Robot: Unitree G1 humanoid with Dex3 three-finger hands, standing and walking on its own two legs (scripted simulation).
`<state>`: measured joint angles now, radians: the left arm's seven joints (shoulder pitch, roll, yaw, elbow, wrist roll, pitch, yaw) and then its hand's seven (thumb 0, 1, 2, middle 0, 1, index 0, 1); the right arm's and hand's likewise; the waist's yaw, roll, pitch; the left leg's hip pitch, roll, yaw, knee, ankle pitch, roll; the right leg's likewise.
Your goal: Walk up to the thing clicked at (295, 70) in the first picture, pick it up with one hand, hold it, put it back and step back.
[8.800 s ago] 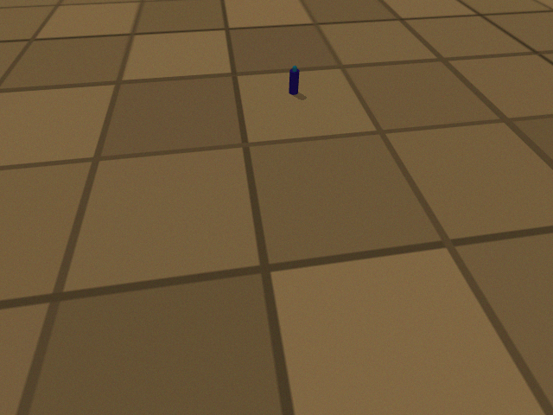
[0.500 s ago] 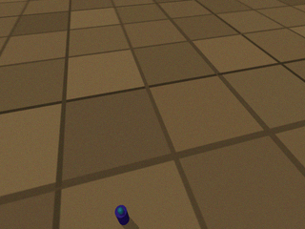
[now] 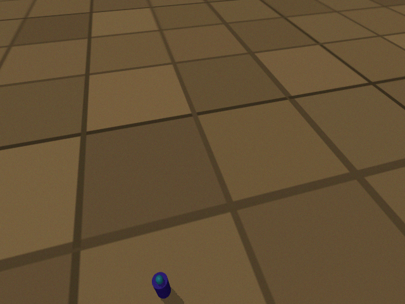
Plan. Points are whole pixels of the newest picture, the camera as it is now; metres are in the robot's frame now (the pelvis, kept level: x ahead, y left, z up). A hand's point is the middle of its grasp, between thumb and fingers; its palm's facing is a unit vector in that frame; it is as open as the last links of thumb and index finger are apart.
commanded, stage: stand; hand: left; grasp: from the side
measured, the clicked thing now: (161, 284) +0.35 +0.18 -0.69
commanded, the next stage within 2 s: go down in 0.48 s
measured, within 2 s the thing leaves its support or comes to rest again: neither
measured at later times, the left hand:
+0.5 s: hand out of the picture +0.08 +0.25 -0.16, palm faces -0.02 -0.94 -0.34, open 7.4 cm
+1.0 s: hand out of the picture +0.16 +0.27 -0.19, palm faces +0.05 -0.95 -0.30, open 14.5 cm
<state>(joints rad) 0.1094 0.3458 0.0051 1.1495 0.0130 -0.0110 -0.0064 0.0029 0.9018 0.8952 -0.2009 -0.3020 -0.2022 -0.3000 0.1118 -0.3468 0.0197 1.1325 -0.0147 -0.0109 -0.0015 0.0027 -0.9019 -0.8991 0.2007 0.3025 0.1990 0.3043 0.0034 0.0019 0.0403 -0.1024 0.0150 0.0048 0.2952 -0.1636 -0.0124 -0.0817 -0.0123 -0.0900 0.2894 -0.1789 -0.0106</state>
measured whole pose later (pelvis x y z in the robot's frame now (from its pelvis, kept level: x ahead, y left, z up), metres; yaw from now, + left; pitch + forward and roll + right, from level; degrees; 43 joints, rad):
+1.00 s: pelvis -0.01 +0.01 -0.05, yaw -2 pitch +12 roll -1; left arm 0.03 0.35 0.24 0.90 0.04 0.05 -0.07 0.00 0.04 0.18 -0.06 -0.05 -0.06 -0.04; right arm 0.26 -0.25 -0.02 0.69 0.02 -0.04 -0.01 0.01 -0.93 -0.91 0.20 0.30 0.20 0.30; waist -0.04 -0.01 -0.06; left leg -0.65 0.03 0.02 0.84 -0.40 0.00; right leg -0.63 -0.02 -0.06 0.82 -0.39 -0.01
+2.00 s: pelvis -0.06 +0.01 -0.24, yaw -3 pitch +31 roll -3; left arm -0.09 0.52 0.52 0.68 -0.13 -0.21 -0.40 -0.01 -0.59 0.07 -0.08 -0.10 -0.08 -0.10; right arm 0.13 -0.29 0.00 0.61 0.00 -0.19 -0.04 0.01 -0.90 -0.90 0.20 0.30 0.20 0.30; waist -0.03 -0.01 -0.16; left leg -1.60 0.05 -0.02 1.72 -0.66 0.01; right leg -1.57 -0.03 -0.08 1.69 -0.65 -0.02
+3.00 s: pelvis -0.09 +0.02 -0.35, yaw -6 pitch +33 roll -6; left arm -0.41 0.74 0.70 0.94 -0.19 -0.34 -0.67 -0.02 -0.56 0.09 -0.06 -0.07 -0.04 -0.08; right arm 0.10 -0.35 0.06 0.66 -0.03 -0.21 -0.05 0.01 -0.91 -0.91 0.20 0.30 0.20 0.30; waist -0.05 -0.02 -0.14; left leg -2.01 0.05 -0.06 2.10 -0.68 0.02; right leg -1.95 -0.04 -0.11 2.04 -0.67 -0.03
